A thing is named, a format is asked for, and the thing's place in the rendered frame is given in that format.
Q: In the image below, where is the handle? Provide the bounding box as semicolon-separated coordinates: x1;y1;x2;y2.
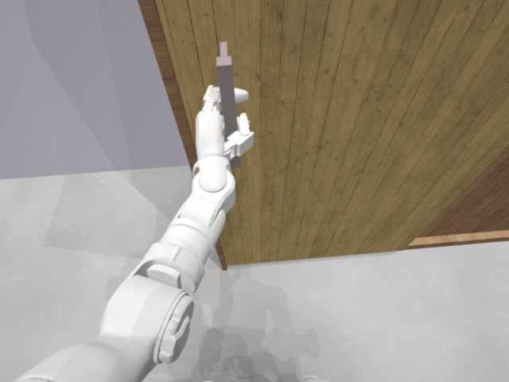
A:
216;42;241;168

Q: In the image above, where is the wardrobe door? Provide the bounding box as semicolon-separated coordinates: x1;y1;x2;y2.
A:
156;0;509;266
417;145;509;238

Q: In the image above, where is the left robot hand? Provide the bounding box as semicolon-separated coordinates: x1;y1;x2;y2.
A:
196;85;254;161

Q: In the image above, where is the robot left forearm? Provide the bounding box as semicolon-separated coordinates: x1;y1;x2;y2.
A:
100;156;235;332

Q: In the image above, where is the left robot upper arm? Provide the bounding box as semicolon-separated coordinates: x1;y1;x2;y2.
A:
13;275;194;382

